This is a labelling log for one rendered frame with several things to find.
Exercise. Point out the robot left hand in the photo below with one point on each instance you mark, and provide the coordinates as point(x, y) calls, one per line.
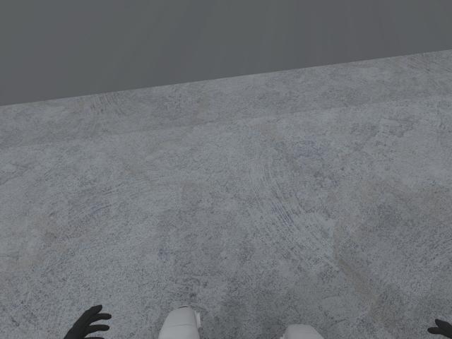
point(81, 327)

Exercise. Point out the robot right hand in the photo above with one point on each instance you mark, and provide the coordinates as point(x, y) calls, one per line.
point(444, 328)

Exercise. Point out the robot thigh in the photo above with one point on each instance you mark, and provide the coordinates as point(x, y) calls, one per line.
point(181, 323)
point(301, 331)

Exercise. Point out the robot left thigh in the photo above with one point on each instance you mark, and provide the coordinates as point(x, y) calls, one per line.
point(181, 323)

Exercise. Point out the robot right thigh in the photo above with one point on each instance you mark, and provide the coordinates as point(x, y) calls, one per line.
point(301, 331)

